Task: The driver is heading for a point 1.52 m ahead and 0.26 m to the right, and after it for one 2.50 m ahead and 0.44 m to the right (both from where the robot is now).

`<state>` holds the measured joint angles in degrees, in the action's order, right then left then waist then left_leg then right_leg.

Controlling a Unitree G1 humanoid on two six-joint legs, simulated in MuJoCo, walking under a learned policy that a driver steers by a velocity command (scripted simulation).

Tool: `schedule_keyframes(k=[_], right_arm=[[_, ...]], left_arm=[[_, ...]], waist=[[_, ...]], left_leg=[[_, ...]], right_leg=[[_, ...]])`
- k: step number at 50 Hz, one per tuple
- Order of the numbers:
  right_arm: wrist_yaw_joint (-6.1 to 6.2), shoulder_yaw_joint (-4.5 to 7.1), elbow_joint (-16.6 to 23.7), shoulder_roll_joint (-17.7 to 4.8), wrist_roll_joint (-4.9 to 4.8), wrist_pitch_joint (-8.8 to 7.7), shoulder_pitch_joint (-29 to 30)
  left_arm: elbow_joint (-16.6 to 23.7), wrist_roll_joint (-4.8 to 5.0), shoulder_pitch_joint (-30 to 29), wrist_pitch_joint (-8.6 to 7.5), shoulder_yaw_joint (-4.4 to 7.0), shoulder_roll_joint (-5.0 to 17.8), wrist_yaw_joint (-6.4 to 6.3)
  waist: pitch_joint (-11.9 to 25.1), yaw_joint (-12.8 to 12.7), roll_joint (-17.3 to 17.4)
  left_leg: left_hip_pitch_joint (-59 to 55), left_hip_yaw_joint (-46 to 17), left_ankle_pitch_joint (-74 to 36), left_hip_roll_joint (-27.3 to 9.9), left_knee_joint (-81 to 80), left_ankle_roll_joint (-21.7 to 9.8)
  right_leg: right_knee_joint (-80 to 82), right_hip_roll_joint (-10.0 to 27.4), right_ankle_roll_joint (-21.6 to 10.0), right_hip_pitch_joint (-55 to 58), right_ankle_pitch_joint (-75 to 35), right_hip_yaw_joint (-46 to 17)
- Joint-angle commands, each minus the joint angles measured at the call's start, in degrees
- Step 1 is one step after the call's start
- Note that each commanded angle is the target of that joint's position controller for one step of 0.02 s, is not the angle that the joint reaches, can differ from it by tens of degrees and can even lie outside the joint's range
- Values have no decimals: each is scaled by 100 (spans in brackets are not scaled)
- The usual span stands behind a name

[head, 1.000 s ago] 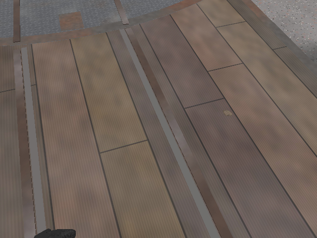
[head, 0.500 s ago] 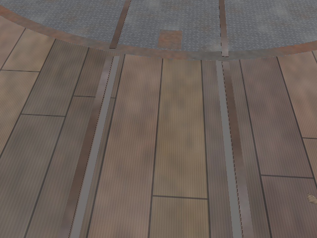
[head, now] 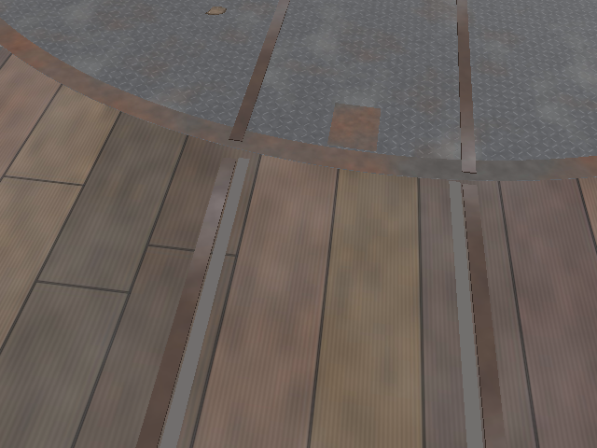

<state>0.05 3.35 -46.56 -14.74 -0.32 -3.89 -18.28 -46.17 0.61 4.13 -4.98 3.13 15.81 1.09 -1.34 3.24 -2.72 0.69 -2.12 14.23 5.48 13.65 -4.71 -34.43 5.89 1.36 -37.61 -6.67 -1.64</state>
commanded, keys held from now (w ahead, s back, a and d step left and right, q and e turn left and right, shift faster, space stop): w+e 0.40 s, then w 0.60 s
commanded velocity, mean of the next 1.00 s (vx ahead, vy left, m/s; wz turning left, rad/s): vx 0.50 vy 0.00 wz -0.23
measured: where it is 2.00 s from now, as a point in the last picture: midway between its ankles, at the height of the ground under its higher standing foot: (364, 205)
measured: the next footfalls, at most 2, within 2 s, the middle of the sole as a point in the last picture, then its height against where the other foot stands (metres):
right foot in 0.14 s outside the picture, level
left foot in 0.64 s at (280, 400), level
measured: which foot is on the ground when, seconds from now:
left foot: down 0.00-0.14, up 0.16-0.62, down 0.64-1.00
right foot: up 0.00-0.12, down 0.14-0.66, up 0.68-1.00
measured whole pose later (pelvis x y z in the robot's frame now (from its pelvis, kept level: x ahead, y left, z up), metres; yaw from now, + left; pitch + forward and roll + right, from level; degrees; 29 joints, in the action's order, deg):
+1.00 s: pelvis +0.58 -0.09 +0.00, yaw -17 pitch +2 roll +1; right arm -0.7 2.7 -48.5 -15.4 -0.7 -4.7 -21.5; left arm -41.5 0.3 6.5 -3.8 2.4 16.2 0.8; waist -0.9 4.7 -2.5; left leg 3.3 0.6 12.1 3.6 13.4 -2.9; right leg -38.9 5.7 0.7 -37.1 1.3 -2.8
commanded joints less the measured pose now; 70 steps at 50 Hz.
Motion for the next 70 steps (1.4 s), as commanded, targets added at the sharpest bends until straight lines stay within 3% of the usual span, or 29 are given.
schedule_keyframes(k=[1,5,7,8,9,10,11,13,17,22,28,31,32,33,34,35,36,38,41,47,54,56,58,59,60,61,63,66,70], right_arm=[[35,249,58,-945,6,-36,-303],[110,309,-9,-1097,21,63,-143],[163,278,81,-1096,44,144,56],[197,177,216,-889,179,123,-198],[69,-17,259,-244,186,-19,-825],[-1,46,273,-744,7,-188,-315],[-52,93,502,-950,-156,-313,311],[-9,111,614,-920,20,-406,750],[45,119,675,-733,124,-225,563],[32,8,920,-444,108,-213,1471],[-119,29,1143,-605,19,-343,2133],[-117,124,1021,-812,27,-399,1523],[-88,220,856,-1023,77,-421,805],[-66,310,744,-1385,132,-418,-155],[-121,415,459,-1659,70,-324,-629],[-147,277,475,-1126,-69,-300,-632],[-128,198,527,-887,-59,-272,-254],[-134,121,585,-748,55,-223,270],[-146,78,520,-660,50,-253,368],[-54,162,269,-1000,-33,-186,78],[-8,190,-120,-1142,-107,-16,-497],[23,219,-147,-1238,-104,47,-404],[55,127,-69,-1053,-49,77,-303],[40,-50,127,-539,50,-9,-744],[3,-108,41,-418,-3,-126,-941],[-43,42,121,-988,-136,-207,-499],[-46,53,257,-957,-165,-209,174],[-8,66,112,-669,-115,26,-101],[23,82,248,-570,-88,125,270]], left_arm=[[528,56,-777,-111,29,394,104],[524,56,-361,-117,94,607,233],[172,11,955,-70,310,992,185],[78,-9,1754,-30,415,1403,135],[-2,58,1978,-39,449,1579,178],[18,124,1975,-29,324,1075,169],[133,75,1599,-19,283,937,125],[305,-14,1061,-9,228,803,84],[435,-3,944,8,207,793,-16],[367,59,1288,84,265,953,-163],[116,51,1887,174,230,886,-176],[124,24,1753,232,249,949,-185],[181,-4,1674,227,188,804,-172],[317,-118,1747,201,81,560,-172],[314,25,2517,114,-29,190,-150],[264,97,2221,70,46,694,-140],[408,132,1564,47,117,925,-122],[555,1,1034,18,116,790,-111],[516,-4,1242,74,91,521,-88],[791,-49,254,58,-31,261,-52],[1131,32,-650,-39,-18,388,115],[1067,14,-312,-60,52,547,131],[649,-45,1206,-52,283,1013,54],[554,-152,1984,-19,413,1591,4],[438,-30,2196,36,376,1416,23],[475,17,1901,50,251,1061,23],[547,-62,1175,44,144,731,15],[489,-133,769,-94,108,509,48],[239,-175,895,-186,184,679,-22]], waist=[[-280,201,639],[47,-140,787],[889,-829,672],[1580,-958,-102],[2095,-569,-1429],[1959,-905,-792],[1156,-930,-473],[445,-616,345],[286,-261,7],[123,-591,-108],[30,-870,-202],[206,-458,-353],[765,-113,-263],[1639,217,372],[2179,-30,2157],[1722,154,1539],[899,204,994],[200,-36,482],[244,-307,825],[23,-80,659],[-181,103,711],[19,-167,790],[1047,-896,593],[2012,-924,-497],[2512,-909,-1372],[1683,-963,-781],[553,-694,-118],[245,-288,-309],[6,-285,-61]], left_leg=[[-98,-431,-1721,-1711,-345,-693],[-818,-113,-3967,-1905,474,-435],[-452,333,-5253,-1528,2270,-143],[942,525,-3385,-1236,4065,91],[3312,187,1394,-51,5852,476],[4022,-532,1675,-276,6370,372],[4380,-508,1165,-542,6280,287],[3980,-399,550,-907,5453,312],[3423,-260,334,-1061,4400,613],[2960,-71,-1638,-807,2359,851],[2913,-100,-1723,-680,1424,593],[2160,100,-1184,-538,1061,245],[1024,-52,-1380,-749,1170,-13],[-637,-1129,-1549,-1707,1424,-478],[-2217,-3552,-208,-2738,843,-1311],[-2023,-3999,1044,-2713,450,-1161],[-1298,-3224,1014,-2510,327,-932],[-87,-2246,-188,-2090,44,-843],[502,-1530,-1141,-1781,-257,-846],[735,-591,-1778,-1561,-568,-754],[-47,-559,-1923,-1916,-165,-545],[-245,-502,-2854,-1937,312,-414],[459,-66,-3474,-1451,2169,-106],[2473,298,-1397,-765,4357,267],[3717,-168,1850,-250,5587,399],[4332,-449,1737,-622,6057,338],[4228,-211,799,-1096,5606,306],[3438,-318,198,-1331,5122,401],[3900,-544,-783,-1288,4431,533]], right_leg=[[357,-138,-201,-46,-68,124],[440,-483,-616,458,995,300],[554,-846,-907,2343,881,488],[379,158,-1341,4105,631,-964],[1164,1268,-2381,5863,2048,-3967],[1682,1194,-2186,5967,3012,-4299],[1811,1051,-1961,5280,2850,-3587],[1978,692,-1817,3810,1649,-2668],[2277,360,-1855,2784,552,-1947],[2285,-125,-1442,2225,624,-1194],[1732,315,-1294,3196,760,-1643],[1048,343,-1126,3548,-535,-1699],[189,55,-974,3308,-1011,-1457],[-1414,-384,-753,2336,148,-1073],[-3160,-1174,-371,331,3525,-548],[-3738,-865,-387,-426,3931,-903],[-3822,-628,-398,-692,3415,-789],[-3291,-223,-331,-478,2684,-450],[-2686,-5,-223,55,2420,-296],[-714,-15,-39,139,820,-39],[442,-279,-283,380,703,36],[633,-434,-455,975,1048,172],[622,-303,-835,3308,822,77],[544,1157,-1568,5589,958,-2012],[1397,1729,-2109,6204,1914,-3950],[1608,1531,-1855,5619,2572,-3506],[1956,1102,-1513,3995,2118,-2091],[2509,807,-1401,2836,1348,-1128],[2788,807,-1389,2838,579,-298]])
Velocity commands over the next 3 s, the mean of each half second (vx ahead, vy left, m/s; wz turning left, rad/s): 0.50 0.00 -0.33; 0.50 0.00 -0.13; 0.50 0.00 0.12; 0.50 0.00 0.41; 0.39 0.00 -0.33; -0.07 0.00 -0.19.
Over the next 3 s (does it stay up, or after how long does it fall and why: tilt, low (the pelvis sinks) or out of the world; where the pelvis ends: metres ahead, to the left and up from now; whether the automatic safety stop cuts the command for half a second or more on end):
stays up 1.44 -0.26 -0.01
